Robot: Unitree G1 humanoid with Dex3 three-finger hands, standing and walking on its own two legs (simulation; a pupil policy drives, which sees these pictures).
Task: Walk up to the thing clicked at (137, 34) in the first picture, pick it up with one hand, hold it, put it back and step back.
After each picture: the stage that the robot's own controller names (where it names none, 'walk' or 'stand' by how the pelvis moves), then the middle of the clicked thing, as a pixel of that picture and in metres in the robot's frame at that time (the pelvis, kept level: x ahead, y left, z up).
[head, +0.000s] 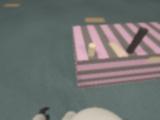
stand; (135, 41) +0.73 -0.38 +0.05
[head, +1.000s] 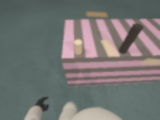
sink last; (128, 40) +0.65 -0.27 +0.09
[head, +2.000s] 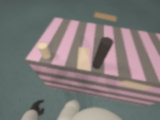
sink last; (100, 55) +0.44 -0.01 +0.09
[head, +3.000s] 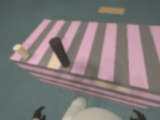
rise first; (61, 54) +0.40 +0.25 +0.07
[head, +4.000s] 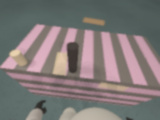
stand; (72, 59) +0.40 +0.14 +0.07
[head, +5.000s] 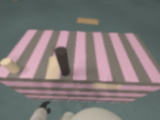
stand; (63, 63) +0.38 +0.19 +0.05
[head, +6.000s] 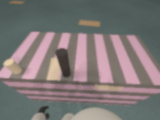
stand; (64, 64) +0.38 +0.19 +0.05
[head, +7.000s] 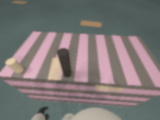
stand; (65, 64) +0.38 +0.19 +0.05
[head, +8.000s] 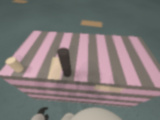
stand; (65, 64) +0.38 +0.19 +0.05
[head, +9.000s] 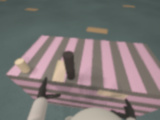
rise first; (69, 67) +0.37 +0.17 +0.05
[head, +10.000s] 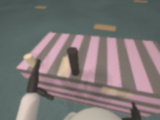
go down; (74, 63) +0.40 +0.16 +0.05
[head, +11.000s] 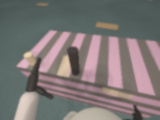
go down; (74, 62) +0.39 +0.17 +0.05
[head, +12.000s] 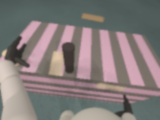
go down; (68, 60) +0.40 +0.14 +0.07
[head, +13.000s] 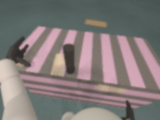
go down; (69, 61) +0.41 +0.15 +0.06
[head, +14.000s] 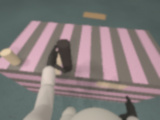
close in; (66, 58) +0.39 +0.17 +0.09
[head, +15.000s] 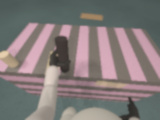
lift; (63, 56) +0.41 +0.18 +0.10
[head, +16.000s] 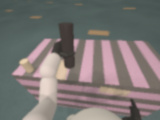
lift; (68, 47) +0.36 +0.14 +0.26
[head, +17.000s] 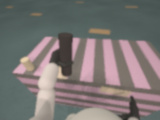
hold; (66, 56) +0.33 +0.16 +0.21
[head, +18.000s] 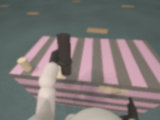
hold; (65, 56) +0.35 +0.16 +0.20
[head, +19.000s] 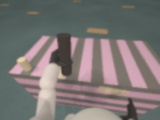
hold; (65, 56) +0.34 +0.16 +0.20
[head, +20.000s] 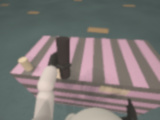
crouch; (64, 59) +0.33 +0.17 +0.18
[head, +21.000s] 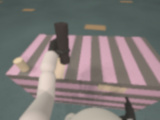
lower; (63, 45) +0.42 +0.17 +0.22
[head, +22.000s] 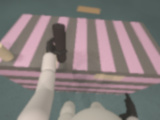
lower; (60, 45) +0.47 +0.19 +0.11
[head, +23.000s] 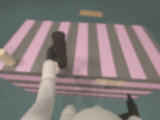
lower; (60, 52) +0.43 +0.19 +0.11
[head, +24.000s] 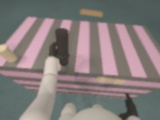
lower; (63, 49) +0.44 +0.18 +0.11
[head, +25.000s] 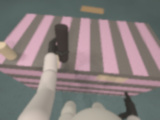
lower; (62, 46) +0.46 +0.18 +0.12
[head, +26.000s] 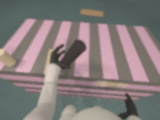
withdraw; (70, 56) +0.39 +0.13 +0.10
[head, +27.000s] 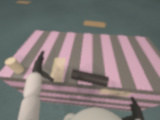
sink last; (89, 77) +0.34 +0.01 +0.00
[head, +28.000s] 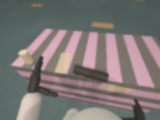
stand; (90, 73) +0.37 +0.03 +0.00
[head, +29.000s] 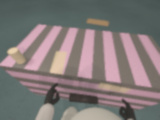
stand; (83, 98) +0.26 +0.03 -0.25
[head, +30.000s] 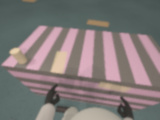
stand; (66, 109) +0.22 +0.23 -0.69
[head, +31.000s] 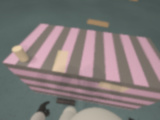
stand; (66, 101) +0.30 +0.23 -0.70
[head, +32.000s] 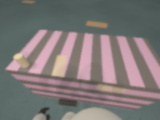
walk; (67, 102) +0.30 +0.24 -0.74
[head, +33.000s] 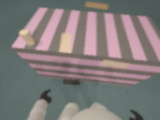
walk; (71, 82) +0.46 +0.21 -0.72
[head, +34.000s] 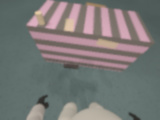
walk; (71, 66) +0.76 +0.25 -0.73
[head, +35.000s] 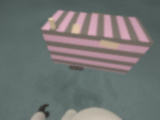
stand; (76, 67) +0.87 +0.23 -0.73
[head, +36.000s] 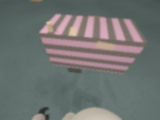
stand; (74, 70) +0.87 +0.25 -0.75
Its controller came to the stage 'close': yes
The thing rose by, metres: 0.20
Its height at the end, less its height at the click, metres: -0.79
